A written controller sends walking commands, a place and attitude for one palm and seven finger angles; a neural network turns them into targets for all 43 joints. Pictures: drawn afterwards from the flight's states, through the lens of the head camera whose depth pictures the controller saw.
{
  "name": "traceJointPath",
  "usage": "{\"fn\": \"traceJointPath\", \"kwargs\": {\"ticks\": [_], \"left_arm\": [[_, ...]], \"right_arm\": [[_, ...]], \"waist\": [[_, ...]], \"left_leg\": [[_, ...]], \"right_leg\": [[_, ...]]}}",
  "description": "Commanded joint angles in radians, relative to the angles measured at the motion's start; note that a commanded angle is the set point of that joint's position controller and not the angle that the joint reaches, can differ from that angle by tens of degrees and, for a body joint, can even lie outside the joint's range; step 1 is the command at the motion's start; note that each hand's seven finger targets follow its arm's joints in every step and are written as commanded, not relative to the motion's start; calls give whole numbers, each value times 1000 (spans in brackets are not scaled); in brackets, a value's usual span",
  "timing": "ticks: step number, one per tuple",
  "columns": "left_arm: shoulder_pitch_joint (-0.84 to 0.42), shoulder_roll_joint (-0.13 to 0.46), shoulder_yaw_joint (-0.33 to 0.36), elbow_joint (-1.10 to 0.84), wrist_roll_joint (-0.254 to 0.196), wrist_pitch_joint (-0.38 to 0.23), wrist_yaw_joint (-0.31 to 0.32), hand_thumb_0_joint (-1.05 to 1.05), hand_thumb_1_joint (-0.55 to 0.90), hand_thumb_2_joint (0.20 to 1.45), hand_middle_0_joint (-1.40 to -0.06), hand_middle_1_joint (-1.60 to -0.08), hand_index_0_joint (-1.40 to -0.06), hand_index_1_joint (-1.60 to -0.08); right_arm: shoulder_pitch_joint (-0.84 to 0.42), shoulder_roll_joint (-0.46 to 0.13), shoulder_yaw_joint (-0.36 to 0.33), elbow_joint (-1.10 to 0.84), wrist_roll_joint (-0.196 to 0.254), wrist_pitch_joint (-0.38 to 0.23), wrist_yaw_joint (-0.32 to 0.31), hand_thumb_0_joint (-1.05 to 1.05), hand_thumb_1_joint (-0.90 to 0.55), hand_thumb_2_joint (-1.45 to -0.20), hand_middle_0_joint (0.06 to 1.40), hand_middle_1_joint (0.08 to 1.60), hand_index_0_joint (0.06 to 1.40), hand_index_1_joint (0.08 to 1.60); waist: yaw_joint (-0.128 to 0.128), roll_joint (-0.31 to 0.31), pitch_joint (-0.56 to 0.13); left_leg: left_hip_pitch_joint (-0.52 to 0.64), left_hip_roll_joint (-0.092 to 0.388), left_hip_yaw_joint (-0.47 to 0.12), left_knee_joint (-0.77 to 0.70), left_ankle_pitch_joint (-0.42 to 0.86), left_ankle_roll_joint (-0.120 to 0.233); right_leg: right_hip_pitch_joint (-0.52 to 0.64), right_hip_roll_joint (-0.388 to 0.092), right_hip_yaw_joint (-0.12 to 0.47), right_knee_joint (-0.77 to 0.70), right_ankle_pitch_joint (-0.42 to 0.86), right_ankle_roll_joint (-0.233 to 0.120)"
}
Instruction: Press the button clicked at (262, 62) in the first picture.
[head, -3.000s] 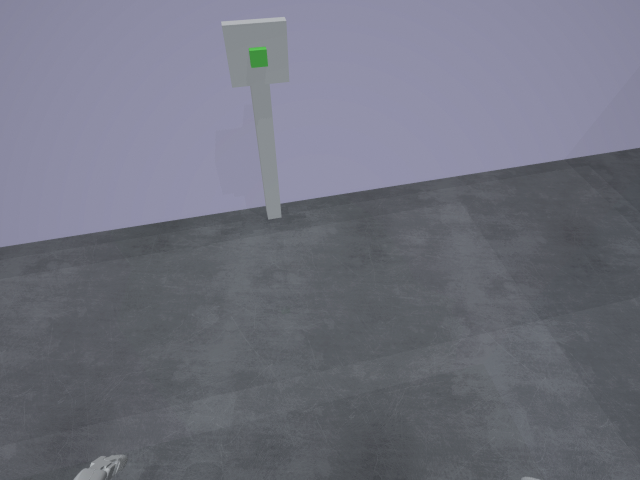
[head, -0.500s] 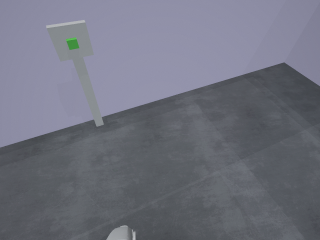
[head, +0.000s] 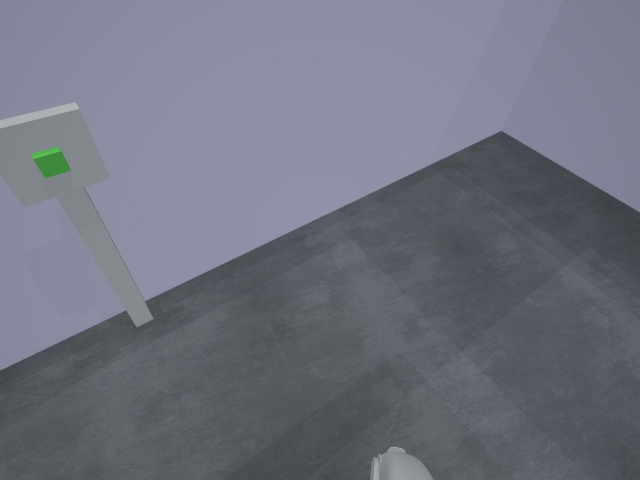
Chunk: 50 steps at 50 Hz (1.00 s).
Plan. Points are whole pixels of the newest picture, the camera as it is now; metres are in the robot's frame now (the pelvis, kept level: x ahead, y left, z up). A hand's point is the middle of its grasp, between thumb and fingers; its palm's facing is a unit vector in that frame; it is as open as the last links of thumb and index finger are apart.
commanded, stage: walk to a spot facing it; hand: left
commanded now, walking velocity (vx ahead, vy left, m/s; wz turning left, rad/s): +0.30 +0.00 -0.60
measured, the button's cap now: (51, 161) +0.67 +0.60 -0.05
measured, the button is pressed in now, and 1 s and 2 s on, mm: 0 0 0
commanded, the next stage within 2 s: turn to face it in 0.14 s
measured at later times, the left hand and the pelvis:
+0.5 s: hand (265, 372) +0.31 +0.11 -0.17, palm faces -0.10 -0.97 -0.20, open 7.2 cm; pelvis +0.18 -0.06 -0.01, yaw -5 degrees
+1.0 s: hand (211, 388) +0.28 +0.19 -0.17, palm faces +0.23 -0.94 -0.25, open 7.4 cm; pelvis +0.24 -0.04 +0.00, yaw +11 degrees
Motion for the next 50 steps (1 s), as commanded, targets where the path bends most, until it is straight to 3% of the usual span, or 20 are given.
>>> {"fn": "traceJointPath", "kwargs": {"ticks": [1,5,7,9,10,11,12,15,18,22,25,29,31,32,33,34,36,37,40,50], "left_arm": [[-129,5,-15,-98,-7,-14,-18,0,900,900,-200,-300,-200,-300],[-206,8,-19,-126,-10,-23,-19,0,900,900,-200,-300,-200,-300],[-158,26,-16,-118,-9,-31,-18,0,900,900,-200,-300,-200,-300],[35,69,-3,-64,-4,-51,-13,0,900,900,-200,-300,-200,-300],[185,160,18,-28,-3,-65,-3,0,900,900,-200,-300,-200,-300],[285,289,48,-14,-13,-74,14,0,900,900,-200,-300,-200,-300],[286,325,52,-10,-40,-62,25,0,900,900,-200,-300,-200,-300],[45,159,-1,-57,-34,-69,45,0,900,900,-200,-300,-200,-300],[-45,101,-33,-52,-22,-81,53,0,900,900,-200,-300,-200,-300],[-58,81,-42,-39,-24,-67,53,0,900,900,-200,-300,-200,-300],[-33,103,-29,-34,-19,-48,57,0,900,900,-200,-300,-200,-300],[-17,136,-7,-47,-18,-31,62,0,900,900,-200,-300,-200,-300],[-6,132,-2,-55,-26,-18,60,0,900,900,-200,-300,-200,-300],[13,92,-3,-78,-33,-9,55,0,900,900,-200,-300,-200,-300],[-17,62,-13,-124,-36,-8,53,0,900,900,-200,-300,-200,-300],[-62,79,-12,-135,-23,-3,57,0,900,900,-200,-300,-200,-300],[-87,83,-2,-130,-22,-10,48,0,900,900,-200,-300,-200,-300],[-56,85,0,-116,-21,-9,46,0,900,900,-200,-300,-200,-300],[-20,87,-1,-99,-26,-2,45,0,900,900,-200,-300,-200,-300],[-88,102,-2,-157,-31,6,53,0,900,900,-200,-300,-200,-300]], "right_arm": [[92,-134,-25,-29,-4,-8,-3,0,-900,-900,200,300,200,300],[136,-142,-23,-15,-12,6,-2,0,-900,-900,200,300,200,300],[124,-162,-28,-24,-12,10,-4,0,-900,-900,200,300,200,300],[100,-197,-31,-42,-3,14,-1,0,-900,-900,200,300,200,300],[82,-182,-26,-65,11,17,13,0,-900,-900,200,300,200,300],[82,-101,-12,-117,25,11,13,0,-900,-900,200,300,200,300],[-3,-113,-14,-136,24,12,0,0,-900,-900,200,300,200,300],[9,-89,-9,-77,3,44,-4,0,-900,-900,200,300,200,300],[132,-36,9,-5,-2,86,-3,0,-900,-900,200,300,200,300],[90,-13,16,-11,4,97,5,0,-900,-900,200,300,200,300],[-20,-30,8,-58,5,99,14,0,-900,-900,200,300,200,300],[-79,-56,0,-102,1,101,24,0,-900,-900,200,300,200,300],[-24,-94,-10,-105,-3,100,27,0,-900,-900,200,300,200,300],[20,-174,-28,-113,-9,92,25,0,-900,-900,200,300,200,300],[54,-249,-43,-124,-13,92,19,0,-900,-900,200,300,200,300],[68,-253,-47,-111,-12,90,6,0,-900,-900,200,300,200,300],[-18,-221,-40,-140,-7,84,-2,0,-900,-900,200,300,200,300],[-66,-205,-36,-155,-5,78,-4,0,-900,-900,200,300,200,300],[-85,-202,-37,-164,2,71,-5,0,-900,-900,200,300,200,300],[-86,-248,-68,-171,-3,97,8,0,-900,-900,200,300,200,300]], "waist": [[-49,131,99],[-74,164,121],[-43,162,74],[51,151,-69],[130,39,-180],[140,-182,-311],[139,-100,-300],[14,-6,-101],[-79,-34,-80],[-69,-74,-41],[-25,-74,12],[-9,-79,12],[-37,42,-18],[-51,276,-37],[-71,405,-37],[-91,309,-97],[-57,186,-87],[-34,159,-98],[-28,132,-138],[-57,197,-98]], "left_leg": [[48,308,-108,-183,232,89],[94,308,-49,-112,406,70],[132,311,-5,13,656,59],[81,273,42,336,860,14],[-157,249,41,607,633,-28],[-515,60,-12,959,-265,-94],[-585,56,-180,1077,-334,-79],[-471,128,-285,1003,-119,-70],[-350,106,-275,806,-73,-80],[-309,73,-242,600,-22,-84],[-333,63,-218,501,-62,-84],[-295,52,-192,348,-66,-72],[-150,54,-211,169,92,-55],[-90,204,-472,43,304,27],[-61,383,-715,-63,504,162],[-58,368,-739,-75,383,195],[-72,303,-671,-60,312,168],[-63,259,-595,-50,345,145],[-27,202,-502,-34,464,131],[-49,168,-622,-19,385,148]], "right_leg": [[-71,-20,-15,-180,14,-5],[-6,34,-70,-288,-31,-37],[92,84,-107,-341,-95,-68],[405,163,-165,-446,-73,-102],[719,62,-35,-479,45,-142],[979,-275,496,-527,315,-287],[918,-341,543,-602,494,-342],[485,-238,278,-687,347,-237],[320,-165,58,-706,399,-181],[296,-149,-16,-751,211,-161],[336,-196,-8,-741,136,-168],[396,-228,-39,-646,117,-141],[337,-190,-99,-482,26,-76],[216,-72,-156,-284,-176,1],[85,32,-130,-51,-528,49],[67,39,-12,105,-515,35],[-2,16,53,196,-359,41],[11,9,57,182,-293,49],[62,18,52,108,-237,65],[134,63,57,-125,-290,77]]}}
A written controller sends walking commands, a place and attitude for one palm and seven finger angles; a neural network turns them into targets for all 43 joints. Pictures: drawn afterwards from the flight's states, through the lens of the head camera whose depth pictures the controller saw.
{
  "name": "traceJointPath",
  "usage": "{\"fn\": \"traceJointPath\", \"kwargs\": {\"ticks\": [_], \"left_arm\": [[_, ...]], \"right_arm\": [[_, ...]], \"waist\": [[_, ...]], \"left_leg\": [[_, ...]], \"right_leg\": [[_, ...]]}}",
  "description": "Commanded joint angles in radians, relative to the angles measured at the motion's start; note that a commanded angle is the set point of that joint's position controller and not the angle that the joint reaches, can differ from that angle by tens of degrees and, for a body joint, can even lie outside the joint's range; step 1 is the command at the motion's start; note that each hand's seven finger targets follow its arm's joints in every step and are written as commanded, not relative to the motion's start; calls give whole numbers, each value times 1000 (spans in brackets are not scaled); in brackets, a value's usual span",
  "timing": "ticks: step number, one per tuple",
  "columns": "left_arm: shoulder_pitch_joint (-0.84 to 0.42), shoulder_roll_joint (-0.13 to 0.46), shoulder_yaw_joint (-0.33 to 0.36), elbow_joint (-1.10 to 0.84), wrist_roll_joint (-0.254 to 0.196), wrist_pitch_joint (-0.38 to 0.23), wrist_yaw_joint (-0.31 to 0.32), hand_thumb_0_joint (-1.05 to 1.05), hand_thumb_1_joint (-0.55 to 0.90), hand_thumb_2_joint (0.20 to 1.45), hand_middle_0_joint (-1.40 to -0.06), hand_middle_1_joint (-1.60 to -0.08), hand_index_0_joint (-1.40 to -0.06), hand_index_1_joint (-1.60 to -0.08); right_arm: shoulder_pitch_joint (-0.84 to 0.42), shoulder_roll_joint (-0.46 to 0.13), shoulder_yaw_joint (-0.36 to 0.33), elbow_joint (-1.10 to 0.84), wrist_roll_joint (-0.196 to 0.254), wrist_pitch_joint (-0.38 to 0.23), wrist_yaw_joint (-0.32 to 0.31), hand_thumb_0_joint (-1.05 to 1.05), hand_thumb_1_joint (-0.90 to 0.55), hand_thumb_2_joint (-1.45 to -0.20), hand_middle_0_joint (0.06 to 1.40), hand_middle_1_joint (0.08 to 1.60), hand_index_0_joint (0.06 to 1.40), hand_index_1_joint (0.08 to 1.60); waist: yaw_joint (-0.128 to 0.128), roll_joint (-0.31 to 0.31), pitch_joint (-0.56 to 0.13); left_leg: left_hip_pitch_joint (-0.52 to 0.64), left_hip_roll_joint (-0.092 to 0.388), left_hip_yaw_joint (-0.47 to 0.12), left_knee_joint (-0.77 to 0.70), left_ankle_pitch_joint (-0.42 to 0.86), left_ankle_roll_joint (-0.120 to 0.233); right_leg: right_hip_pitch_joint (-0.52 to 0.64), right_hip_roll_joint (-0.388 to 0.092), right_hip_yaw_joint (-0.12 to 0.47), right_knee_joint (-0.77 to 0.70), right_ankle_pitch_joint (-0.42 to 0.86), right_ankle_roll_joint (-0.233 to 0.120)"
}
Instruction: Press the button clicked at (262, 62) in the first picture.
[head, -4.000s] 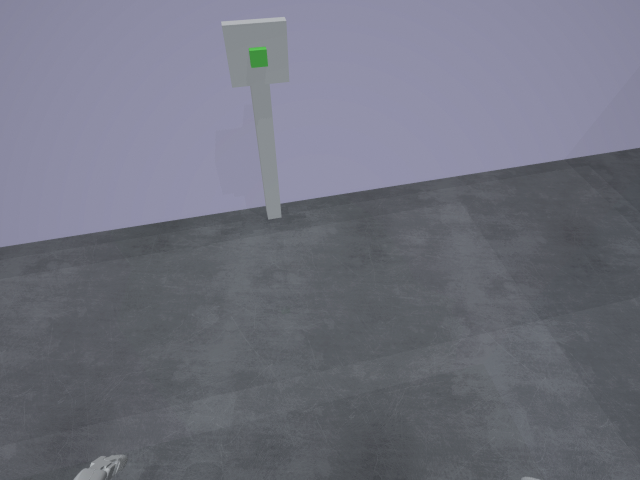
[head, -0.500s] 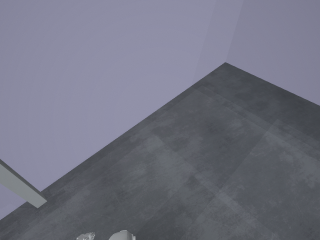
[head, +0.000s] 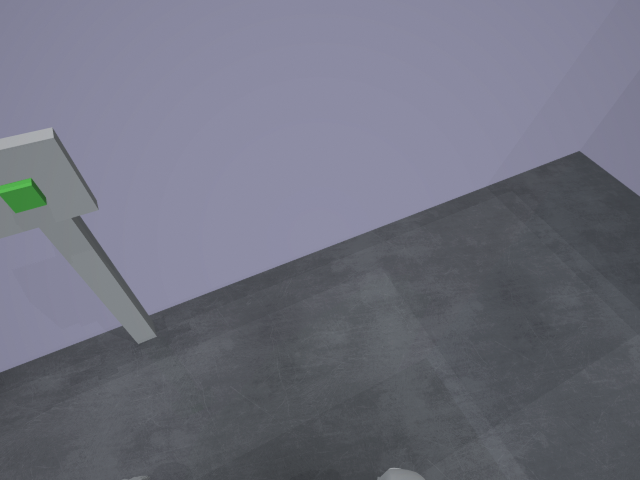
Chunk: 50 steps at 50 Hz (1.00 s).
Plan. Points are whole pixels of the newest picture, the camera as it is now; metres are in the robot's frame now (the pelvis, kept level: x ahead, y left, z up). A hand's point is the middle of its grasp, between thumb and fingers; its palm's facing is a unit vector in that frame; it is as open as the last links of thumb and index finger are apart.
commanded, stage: turn to face it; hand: left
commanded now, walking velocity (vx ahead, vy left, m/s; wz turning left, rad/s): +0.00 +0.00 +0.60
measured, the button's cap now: (23, 194) +0.54 +0.55 -0.05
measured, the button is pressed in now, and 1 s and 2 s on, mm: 0 0 0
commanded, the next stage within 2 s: take the last steps up to it in 0.82 s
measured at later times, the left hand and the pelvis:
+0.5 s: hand out of the picture -0.03 +0.15 -0.16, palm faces +0.35 -0.90 -0.26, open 7.4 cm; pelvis -0.02 -0.05 +0.00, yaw +21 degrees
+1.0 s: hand out of the picture -0.03 +0.18 -0.16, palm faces +0.53 -0.80 -0.27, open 7.4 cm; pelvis +0.00 -0.04 -0.01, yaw +31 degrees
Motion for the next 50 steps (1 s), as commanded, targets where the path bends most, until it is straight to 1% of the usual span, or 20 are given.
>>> {"fn": "traceJointPath", "kwargs": {"ticks": [1,6,7,8,9,10,13,24,27,28,29,30,31,35,40,46,47,48,49,50], "left_arm": [[-36,55,1,-111,-6,-29,0,0,900,900,-200,-300,-200,-300],[102,84,6,-104,-12,-44,8,0,900,900,-200,-300,-200,-300],[135,144,17,-107,0,-54,14,0,900,900,-200,-300,-200,-300],[125,241,32,-126,17,-59,17,0,900,900,-200,-300,-200,-300],[83,242,20,-152,6,-51,16,0,900,900,-200,-300,-200,-300],[19,205,22,-165,4,-50,21,0,900,900,-200,-300,-200,-300],[-52,124,-11,-177,5,-62,10,0,900,900,-200,-300,-200,-300],[122,204,10,-101,17,-52,6,0,900,900,-200,-300,-200,-300],[116,203,16,-82,9,-46,3,0,900,900,-200,-300,-200,-300],[116,186,13,-82,-1,-42,0,0,900,900,-200,-300,-200,-300],[120,124,5,-116,-7,-39,-7,0,900,900,-200,-300,-200,-300],[41,89,-22,-154,3,-33,-4,0,900,900,-200,-300,-200,-300],[10,91,-18,-145,3,-24,2,0,900,900,-200,-300,-200,-300],[58,90,-12,-67,-3,-25,-12,0,900,900,-200,-300,-200,-300],[26,74,-22,-69,-6,-24,-9,0,900,900,-200,-300,-200,-300],[109,62,-23,-50,-9,-44,-3,0,900,900,-200,-300,-200,-300],[144,71,-22,-32,-6,-56,-1,0,900,900,-200,-300,-200,-300],[185,127,-14,-20,7,-71,2,0,900,900,-200,-300,-200,-300],[201,219,4,-19,19,-77,3,0,900,900,-200,-300,-200,-300],[223,214,3,-19,6,-75,5,0,900,900,-200,-300,-200,-300]], "right_arm": [[35,-229,-69,-66,-4,-1,-11,0,-900,-900,200,300,200,300],[-63,-232,-79,-112,2,13,-2,0,-900,-900,200,300,200,300],[-54,-180,-73,-122,11,14,5,0,-900,-900,200,300,200,300],[-44,-111,-62,-152,11,13,7,0,-900,-900,200,300,200,300],[-40,-173,-72,-150,-6,19,7,0,-900,-900,200,300,200,300],[-60,-166,-77,-145,-6,35,11,0,-900,-900,200,300,200,300],[-18,-155,-66,-97,-7,43,31,0,-900,-900,200,300,200,300],[-162,-129,-26,-131,10,29,31,0,-900,-900,200,300,200,300],[-86,-142,-24,-113,9,13,24,0,-900,-900,200,300,200,300],[-30,-190,-36,-98,6,4,23,0,-900,-900,200,300,200,300],[30,-310,-64,-95,-2,-6,16,0,-900,-900,200,300,200,300],[99,-363,-72,-78,9,3,11,0,-900,-900,200,300,200,300],[102,-331,-66,-58,5,-2,-3,0,-900,-900,200,300,200,300],[-69,-232,-33,-87,1,-9,-20,0,-900,-900,200,300,200,300],[-28,-226,-34,-58,1,-7,-20,0,-900,-900,200,300,200,300],[-74,-209,-37,-54,0,1,-16,0,-900,-900,200,300,200,300],[-71,-189,-31,-47,5,0,-13,0,-900,-900,200,300,200,300],[-40,-132,-22,-45,13,-4,-7,0,-900,-900,200,300,200,300],[-32,-73,-10,-71,13,-3,-1,0,-900,-900,200,300,200,300],[-46,-138,-26,-70,1,19,-4,0,-900,-900,200,300,200,300]], "waist": [[-27,166,-138],[46,132,-146],[63,-29,-157],[64,-333,-119],[50,-228,-105],[22,-234,-66],[-22,-183,10],[73,-236,-91],[35,-204,-141],[1,-110,-183],[-35,194,-230],[-70,257,-210],[-71,205,-198],[10,171,-113],[-12,151,-109],[37,156,-109],[56,115,-124],[68,-47,-155],[77,-306,-117],[98,-329,-90]], "left_leg": [[161,238,-330,-115,299,123],[-58,160,-347,-21,160,55],[-204,76,-277,115,-27,-10],[-379,-78,-50,385,-353,-104],[-327,-20,-86,581,-380,-92],[-303,0,-88,676,-340,-91],[-302,38,-24,785,-164,-121],[-130,46,101,330,-277,-119],[47,28,128,41,-114,-98],[219,71,83,-84,55,-76],[423,330,-244,-93,411,38],[393,461,-314,-91,669,140],[343,438,-298,-85,645,164],[230,273,-119,-77,603,100],[251,265,-148,-84,591,112],[138,222,-180,-29,423,69],[80,185,-162,17,271,32],[-47,101,-89,157,-4,-24],[-238,-23,11,362,-394,-77],[-235,24,-67,506,-431,-72]], "right_leg": [[-18,27,-1,-92,-19,-9],[306,50,-20,-476,171,-33],[443,-90,110,-646,136,-74],[455,-385,399,-728,156,-192],[279,-439,365,-728,99,-243],[192,-384,336,-737,60,-226],[183,-233,55,-661,273,-183],[371,-307,-59,-537,599,-224],[346,-274,-130,-402,625,-154],[241,-245,-168,-276,549,-102],[-43,-115,-210,-58,115,-22],[-134,-68,-136,91,-249,-8],[-151,-65,-59,170,-219,-14],[-89,-52,-38,160,-28,-10],[-22,-10,-50,-34,-25,-12],[206,34,-74,-381,142,-38],[316,17,-67,-508,244,-40],[458,-120,77,-614,261,-74],[496,-351,341,-699,230,-178],[370,-394,396,-775,49,-206]]}}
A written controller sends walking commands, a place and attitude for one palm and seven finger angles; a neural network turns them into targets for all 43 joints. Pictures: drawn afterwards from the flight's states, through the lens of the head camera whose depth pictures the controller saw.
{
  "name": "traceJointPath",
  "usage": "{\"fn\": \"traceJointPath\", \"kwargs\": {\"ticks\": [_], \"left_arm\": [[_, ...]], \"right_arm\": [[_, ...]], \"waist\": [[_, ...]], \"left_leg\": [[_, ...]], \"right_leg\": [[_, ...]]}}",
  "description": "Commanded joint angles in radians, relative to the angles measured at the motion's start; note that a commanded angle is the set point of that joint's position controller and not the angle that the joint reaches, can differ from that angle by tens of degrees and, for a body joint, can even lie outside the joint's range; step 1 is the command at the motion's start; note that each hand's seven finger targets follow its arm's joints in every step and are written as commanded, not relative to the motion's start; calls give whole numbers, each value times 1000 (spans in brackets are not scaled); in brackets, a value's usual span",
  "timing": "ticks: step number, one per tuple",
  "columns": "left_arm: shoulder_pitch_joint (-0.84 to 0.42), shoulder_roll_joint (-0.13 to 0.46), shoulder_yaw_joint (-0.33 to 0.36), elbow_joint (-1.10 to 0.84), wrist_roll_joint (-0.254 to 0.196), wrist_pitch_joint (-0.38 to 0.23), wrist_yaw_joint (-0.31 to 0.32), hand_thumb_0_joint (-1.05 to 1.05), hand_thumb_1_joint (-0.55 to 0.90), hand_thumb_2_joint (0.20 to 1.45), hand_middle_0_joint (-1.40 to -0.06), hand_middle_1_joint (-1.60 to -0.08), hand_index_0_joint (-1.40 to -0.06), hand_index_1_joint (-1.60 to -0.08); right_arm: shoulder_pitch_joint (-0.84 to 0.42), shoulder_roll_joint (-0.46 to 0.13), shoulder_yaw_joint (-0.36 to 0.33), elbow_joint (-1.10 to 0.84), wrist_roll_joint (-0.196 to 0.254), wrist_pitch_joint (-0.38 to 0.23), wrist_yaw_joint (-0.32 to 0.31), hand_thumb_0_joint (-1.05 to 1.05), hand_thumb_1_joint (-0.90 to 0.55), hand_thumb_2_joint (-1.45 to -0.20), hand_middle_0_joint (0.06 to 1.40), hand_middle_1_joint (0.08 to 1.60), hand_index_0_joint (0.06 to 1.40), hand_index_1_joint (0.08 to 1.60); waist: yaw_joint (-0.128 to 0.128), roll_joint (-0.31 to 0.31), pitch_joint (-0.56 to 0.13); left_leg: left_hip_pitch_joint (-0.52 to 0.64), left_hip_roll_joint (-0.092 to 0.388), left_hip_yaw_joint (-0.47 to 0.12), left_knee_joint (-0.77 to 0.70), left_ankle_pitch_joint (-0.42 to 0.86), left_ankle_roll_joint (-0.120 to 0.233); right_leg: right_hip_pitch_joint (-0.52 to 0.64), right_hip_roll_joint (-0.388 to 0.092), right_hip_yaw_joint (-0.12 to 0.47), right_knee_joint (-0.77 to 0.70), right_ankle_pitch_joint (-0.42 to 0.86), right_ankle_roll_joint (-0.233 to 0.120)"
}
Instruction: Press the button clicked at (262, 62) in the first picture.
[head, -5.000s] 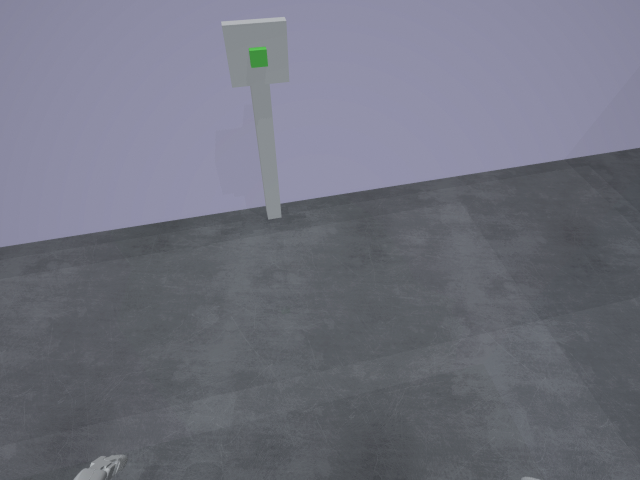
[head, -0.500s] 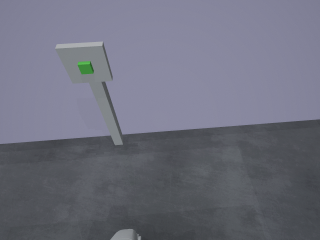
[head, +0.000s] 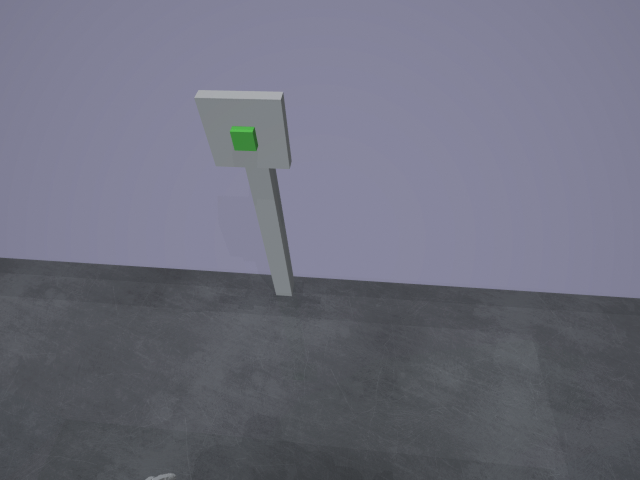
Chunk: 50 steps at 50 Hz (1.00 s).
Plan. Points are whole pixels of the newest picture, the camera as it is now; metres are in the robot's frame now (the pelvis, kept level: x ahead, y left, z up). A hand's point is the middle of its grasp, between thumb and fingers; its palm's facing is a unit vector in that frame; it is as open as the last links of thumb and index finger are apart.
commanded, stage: take the last steps up to it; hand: left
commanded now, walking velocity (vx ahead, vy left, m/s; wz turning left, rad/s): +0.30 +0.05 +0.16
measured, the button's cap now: (244, 137) +0.77 +0.22 -0.03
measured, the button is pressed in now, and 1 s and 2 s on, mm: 0 0 0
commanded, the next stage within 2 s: come to a stop and stand still in 0.80 s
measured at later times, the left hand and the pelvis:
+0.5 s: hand out of the picture -0.03 +0.22 -0.17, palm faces +0.19 -0.97 -0.16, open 7.4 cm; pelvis +0.10 +0.07 +0.00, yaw +5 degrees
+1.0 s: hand (211, 333) +0.37 +0.23 -0.16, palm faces +0.05 -0.97 -0.22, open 7.4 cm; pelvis +0.26 +0.05 -0.01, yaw +4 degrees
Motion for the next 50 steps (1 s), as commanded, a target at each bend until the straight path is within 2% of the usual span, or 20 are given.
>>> {"fn": "traceJointPath", "kwargs": {"ticks": [1,3,6,14,19,21,22,23,24,26,29,32,37,42,44,45,46,47,48,50], "left_arm": [[162,232,52,-13,3,-28,11,0,900,900,-200,-300,-200,-300],[104,167,34,-20,2,-44,5,0,900,900,-200,-300,-200,-300],[144,122,23,1,2,-65,4,0,900,900,-200,-300,-200,-300],[283,124,21,104,12,-79,0,0,900,900,-200,-300,-200,-300],[266,142,31,147,12,-66,2,0,900,900,-200,-300,-200,-300],[247,106,28,152,4,-56,-3,0,900,900,-200,-300,-200,-300],[257,47,17,137,-2,-53,-10,0,900,900,-200,-300,-200,-300],[215,16,8,97,0,-55,-11,0,900,900,-200,-300,-200,-300],[153,33,9,87,6,-50,-4,0,900,900,-200,-300,-200,-300],[118,39,19,107,6,-49,-18,0,900,900,-200,-300,-200,-300],[196,-2,18,144,10,-35,-25,0,900,900,-200,-300,-200,-300],[180,1,18,140,7,-26,-23,0,900,900,-200,-300,-200,-300],[40,9,19,80,5,-17,-26,0,900,900,-200,-300,-200,-300],[-50,7,17,35,1,-25,-25,0,900,900,-200,-300,-200,-300],[38,24,22,61,4,-37,-25,0,900,900,-200,-300,-200,-300],[139,54,29,95,5,-48,-21,0,900,900,-200,-300,-200,-300],[249,120,44,126,11,-65,-9,0,900,900,-200,-300,-200,-300],[304,198,53,134,-1,-71,-1,0,900,900,-200,-300,-200,-300],[255,195,43,122,-15,-70,6,0,900,900,-200,-300,-200,-300],[70,144,28,72,-5,-47,26,0,900,900,-200,-300,-200,-300]], "right_arm": [[-28,-121,-42,-86,-10,-2,2,0,-900,-900,200,300,200,300],[-11,-106,-44,-47,-17,-10,21,0,-900,-900,200,300,200,300],[43,-74,-40,-12,-18,-14,30,0,-900,-900,200,300,200,300],[-58,-35,-23,-29,-12,-36,37,0,-900,-900,200,300,200,300],[-5,-18,-9,-9,-6,-64,34,0,-900,-900,200,300,200,300],[179,-71,-20,55,-9,-81,18,0,-900,-900,200,300,200,300],[299,-169,-45,86,-21,-89,4,0,-900,-900,200,300,200,300],[400,-233,-56,107,-17,-83,-9,0,-900,-900,200,300,200,300],[369,-206,-48,115,-14,-80,-20,0,-900,-900,200,300,200,300],[230,-108,-22,75,-8,-87,-25,0,-900,-900,200,300,200,300],[183,-44,-3,67,-5,-115,-32,0,-900,-900,200,300,200,300],[207,-46,2,82,-2,-123,-35,0,-900,-900,200,300,200,300],[241,-48,-4,109,-8,-116,-36,0,-900,-900,200,300,200,300],[259,-62,-17,130,-20,-99,-36,0,-900,-900,200,300,200,300],[259,-67,-16,137,-16,-92,-36,0,-900,-900,200,300,200,300],[252,-61,-14,140,-9,-93,-32,0,-900,-900,200,300,200,300],[266,-25,-5,135,1,-97,-28,0,-900,-900,200,300,200,300],[316,22,2,119,15,-92,-31,0,-900,-900,200,300,200,300],[297,-4,2,121,19,-73,-40,0,-900,-900,200,300,200,300],[235,16,-2,111,19,-45,-43,0,-900,-900,200,300,200,300]], "waist": [[65,-315,-14],[25,-160,43],[16,-187,9],[65,-199,31],[32,-205,6],[-52,-50,-51],[-96,197,-102],[-118,268,-107],[-119,229,-78],[-61,85,33],[-1,69,2],[14,53,-3],[0,65,58],[-26,62,78],[13,31,20],[60,-20,-32],[99,-134,-132],[73,-271,-239],[65,-211,-280],[22,-139,-136]], "left_leg": [[-339,24,-50,455,-144,12],[-357,57,-22,523,35,5],[-335,68,18,498,143,-13],[-335,96,97,198,124,-11],[-97,59,165,-54,105,22],[218,51,164,-185,126,31],[365,261,-118,-277,31,94],[389,420,-359,-402,16,168],[320,431,-359,-434,-42,184],[144,373,-229,-454,3,176],[119,287,-23,-444,346,154],[163,280,30,-433,548,171],[174,286,56,-428,574,183],[177,299,71,-347,600,163],[154,264,99,-206,671,136],[94,225,122,-74,650,105],[-65,143,172,154,448,54],[-160,22,172,409,-170,9],[-85,47,40,466,-235,10],[-106,77,11,483,-188,4]], "right_leg": [[132,-394,486,-452,-263,-131],[87,-309,307,-435,-223,-99],[124,-253,162,-427,-76,-76],[206,-281,121,-436,-7,-125],[142,-261,62,-325,52,-114],[-22,-182,-19,-107,16,-69],[-199,-74,-102,172,-114,-19],[-349,-1,-71,414,-311,-5],[-385,-37,17,554,-285,-24],[-380,-100,61,616,-111,-27],[-293,-99,47,550,9,-1],[-316,-90,41,510,45,14],[-336,-95,30,317,85,15],[-211,-51,-17,97,56,-15],[-27,4,-62,-9,100,-30],[134,6,-52,-75,183,-34],[352,-150,127,-73,459,-85],[436,-401,392,-150,864,-208],[320,-409,383,-190,965,-248],[131,-375,281,-198,880,-257]]}}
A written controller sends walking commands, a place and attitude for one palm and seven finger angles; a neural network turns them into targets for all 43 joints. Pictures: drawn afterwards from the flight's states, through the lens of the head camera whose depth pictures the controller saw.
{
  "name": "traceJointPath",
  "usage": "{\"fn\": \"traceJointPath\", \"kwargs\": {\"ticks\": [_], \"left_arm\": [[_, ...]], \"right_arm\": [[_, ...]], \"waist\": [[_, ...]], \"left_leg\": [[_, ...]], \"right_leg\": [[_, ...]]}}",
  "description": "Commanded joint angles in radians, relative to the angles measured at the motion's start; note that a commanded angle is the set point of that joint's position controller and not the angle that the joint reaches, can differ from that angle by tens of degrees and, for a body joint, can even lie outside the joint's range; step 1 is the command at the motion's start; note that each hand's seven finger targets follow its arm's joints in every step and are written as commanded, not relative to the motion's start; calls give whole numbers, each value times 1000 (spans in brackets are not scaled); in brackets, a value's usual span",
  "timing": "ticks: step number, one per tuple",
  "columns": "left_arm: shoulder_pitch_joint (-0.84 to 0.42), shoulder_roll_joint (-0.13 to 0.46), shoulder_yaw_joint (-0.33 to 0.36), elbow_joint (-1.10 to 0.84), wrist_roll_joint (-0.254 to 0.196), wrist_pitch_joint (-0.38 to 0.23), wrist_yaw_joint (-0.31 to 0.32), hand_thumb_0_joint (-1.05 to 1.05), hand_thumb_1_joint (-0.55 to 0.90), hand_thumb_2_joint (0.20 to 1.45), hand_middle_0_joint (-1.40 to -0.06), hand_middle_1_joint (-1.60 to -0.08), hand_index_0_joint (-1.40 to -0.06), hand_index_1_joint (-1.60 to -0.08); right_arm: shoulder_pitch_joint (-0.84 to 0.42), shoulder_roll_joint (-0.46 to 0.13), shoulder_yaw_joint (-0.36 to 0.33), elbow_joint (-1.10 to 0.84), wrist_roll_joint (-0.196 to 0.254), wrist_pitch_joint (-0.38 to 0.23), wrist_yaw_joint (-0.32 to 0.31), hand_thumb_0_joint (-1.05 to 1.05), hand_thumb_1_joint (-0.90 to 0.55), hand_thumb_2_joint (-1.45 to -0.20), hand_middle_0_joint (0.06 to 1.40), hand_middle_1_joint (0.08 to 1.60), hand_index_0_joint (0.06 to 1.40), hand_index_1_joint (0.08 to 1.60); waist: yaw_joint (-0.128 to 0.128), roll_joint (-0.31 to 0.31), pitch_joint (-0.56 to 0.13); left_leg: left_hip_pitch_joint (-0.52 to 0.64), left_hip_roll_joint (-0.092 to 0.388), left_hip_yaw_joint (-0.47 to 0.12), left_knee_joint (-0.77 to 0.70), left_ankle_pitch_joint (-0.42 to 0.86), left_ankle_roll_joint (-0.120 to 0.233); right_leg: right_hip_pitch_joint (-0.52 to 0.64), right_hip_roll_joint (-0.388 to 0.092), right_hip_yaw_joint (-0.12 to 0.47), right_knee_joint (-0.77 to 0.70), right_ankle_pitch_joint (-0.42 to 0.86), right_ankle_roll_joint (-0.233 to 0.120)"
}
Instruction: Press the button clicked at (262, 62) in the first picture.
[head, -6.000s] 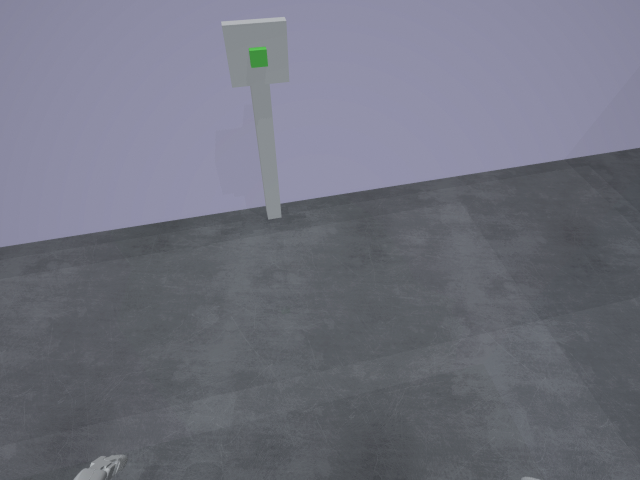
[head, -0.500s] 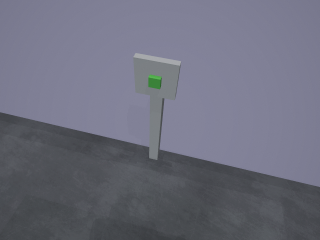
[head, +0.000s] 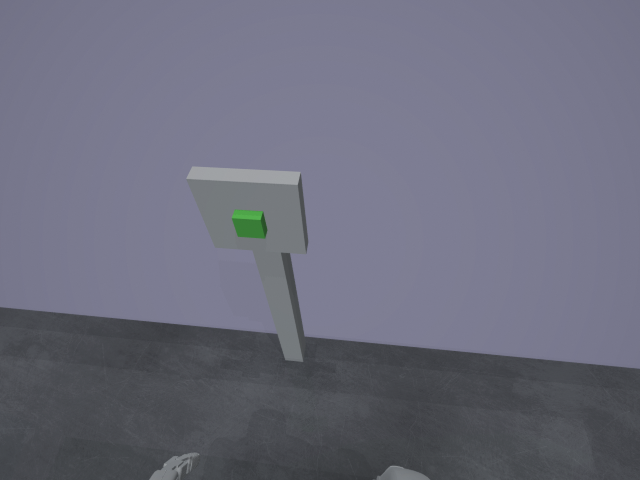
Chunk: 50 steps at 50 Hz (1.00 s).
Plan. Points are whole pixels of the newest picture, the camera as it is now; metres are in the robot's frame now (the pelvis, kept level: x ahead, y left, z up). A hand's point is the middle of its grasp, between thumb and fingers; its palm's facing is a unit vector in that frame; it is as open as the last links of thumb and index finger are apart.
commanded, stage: come to a stop and stand still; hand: left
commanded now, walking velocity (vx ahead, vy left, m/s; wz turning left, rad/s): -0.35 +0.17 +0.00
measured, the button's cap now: (250, 222) +0.52 +0.13 -0.03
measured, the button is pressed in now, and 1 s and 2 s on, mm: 0 0 0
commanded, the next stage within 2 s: look again from close up in 0.86 s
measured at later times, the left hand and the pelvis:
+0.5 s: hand out of the picture +0.04 +0.27 -0.16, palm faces +0.05 -0.96 -0.28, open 7.4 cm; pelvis -0.01 +0.06 +0.00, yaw +0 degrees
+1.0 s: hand out of the picture +0.02 +0.27 -0.15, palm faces +0.02 -0.97 -0.24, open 7.4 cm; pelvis -0.01 +0.08 +0.02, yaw +0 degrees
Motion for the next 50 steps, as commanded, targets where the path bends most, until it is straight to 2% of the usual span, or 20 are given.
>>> {"fn": "traceJointPath", "kwargs": {"ticks": [1,4,10,14,15,16,17,18,19,20,21,22,23,25,27,28,30,35,43,50], "left_arm": [[107,174,25,-19,-3,27,42,0,900,900,-200,-300,-200,-300],[79,174,30,-33,3,42,45,0,900,900,-200,-300,-200,-300],[65,197,48,-69,11,61,45,0,900,900,-200,-300,-200,-300],[69,219,53,-81,20,70,39,0,900,900,-200,-300,-200,-300],[76,318,7,-138,25,59,50,0,900,900,-200,-300,-200,-300],[97,297,37,-172,18,66,57,0,900,900,-200,-300,-200,-300],[68,261,25,-202,9,77,51,0,900,900,-200,-300,-200,-300],[58,230,15,-208,4,88,45,0,900,900,-200,-300,-200,-300],[84,187,7,-209,-5,91,36,0,900,900,-200,-300,-200,-300],[128,163,1,-210,-2,104,27,0,900,900,-200,-300,-200,-300],[135,154,-2,-201,17,115,23,0,900,900,-200,-300,-200,-300],[155,149,-2,-196,20,116,18,0,900,900,-200,-300,-200,-300],[176,148,-1,-190,18,113,15,0,900,900,-200,-300,-200,-300],[212,149,-5,-182,14,99,12,0,900,900,-200,-300,-200,-300],[234,170,-2,-177,12,75,14,0,900,900,-200,-300,-200,-300],[230,198,2,-177,10,61,16,0,900,900,-200,-300,-200,-300],[179,223,7,-179,5,49,19,0,900,900,-200,-300,-200,-300],[197,211,1,-150,3,47,23,0,900,900,-200,-300,-200,-300],[211,178,-13,-73,2,48,31,0,900,900,-200,-300,-200,-300],[208,173,-20,-23,-2,39,35,0,900,900,-200,-300,-200,-300]], "right_arm": [[5,-60,-20,-74,10,26,-18,0,-900,-900,200,300,200,300],[-1,-65,-27,-86,2,63,-8,0,-900,-900,200,300,200,300],[-88,-100,-46,-160,-7,77,7,0,-900,-900,200,300,200,300],[-127,-107,-41,-198,-5,59,13,0,-900,-900,200,300,200,300],[-101,-256,-51,-300,-21,42,27,0,-900,-900,200,300,200,300],[-90,-187,-58,-315,-19,34,22,0,-900,-900,200,300,200,300],[-86,-200,-54,-344,-26,35,21,0,-900,-900,200,300,200,300],[-88,-211,-55,-356,-30,33,19,0,-900,-900,200,300,200,300],[-123,-253,-55,-382,-37,32,14,0,-900,-900,200,300,200,300],[-179,-293,-56,-415,-43,33,15,0,-900,-900,200,300,200,300],[-227,-289,-59,-427,-35,36,13,0,-900,-900,200,300,200,300],[-239,-280,-53,-428,-34,36,8,0,-900,-900,200,300,200,300],[-233,-263,-47,-425,-33,34,6,0,-900,-900,200,300,200,300],[-218,-252,-37,-417,-32,28,7,0,-900,-900,200,300,200,300],[-194,-247,-33,-407,-21,16,6,0,-900,-900,200,300,200,300],[-176,-242,-33,-401,-14,7,6,0,-900,-900,200,300,200,300],[-145,-250,-32,-381,-15,5,9,0,-900,-900,200,300,200,300],[-142,-260,-31,-326,-15,-9,12,0,-900,-900,200,300,200,300],[-129,-226,-19,-232,-13,-6,13,0,-900,-900,200,300,200,300],[-113,-209,-9,-167,-9,-11,13,0,-900,-900,200,300,200,300]], "waist": [[54,-107,-127],[43,-154,-147],[59,-191,-173],[65,-238,-174],[-8,-124,-220],[5,-189,-370],[0,-115,-338],[-10,-29,-257],[15,43,-150],[48,74,-78],[46,156,6],[51,186,54],[55,158,71],[66,84,40],[69,14,-15],[57,-11,-48],[30,-116,-77],[45,-31,-96],[52,-34,-44],[53,-50,-63]], "left_leg": [[-191,16,-105,217,0,0],[-191,-12,-78,169,45,-21],[-228,-34,-74,130,105,-38],[-172,-38,-53,-47,99,-22],[-233,-46,-90,-253,92,-12],[-112,-65,-21,-256,167,-8],[-59,-74,-15,-331,203,5],[-64,-26,-56,-388,184,24],[-173,72,-160,-474,142,64],[-318,148,-251,-576,-34,96],[-419,132,-252,-627,-119,99],[-451,128,-250,-636,-77,108],[-446,124,-243,-626,-16,117],[-363,115,-227,-578,91,127],[-275,75,-197,-486,212,105],[-240,47,-175,-452,292,93],[-179,22,-153,-437,266,79],[-156,53,-184,-526,291,87],[-189,50,-181,-601,195,69],[-138,42,-157,-589,303,60]], "right_leg": [[175,-344,277,-259,772,-166],[140,-308,206,-286,652,-132],[158,-293,207,-299,507,-132],[156,-265,238,-320,261,-119],[350,-295,315,-178,413,-90],[243,-271,266,-165,61,-45],[180,-203,225,-177,-103,-14],[74,-146,161,-141,-203,28],[41,-61,80,-71,-194,64],[69,-13,38,-17,-192,78],[78,14,25,74,-161,79],[66,17,49,127,-146,76],[57,17,72,145,-136,74],[74,16,82,60,-119,66],[125,-1,114,-107,-17,58],[148,-32,157,-142,47,41],[107,-53,202,-156,19,18],[156,-42,155,-155,54,37],[199,-57,154,-200,50,50],[229,-76,161,-236,97,51]]}}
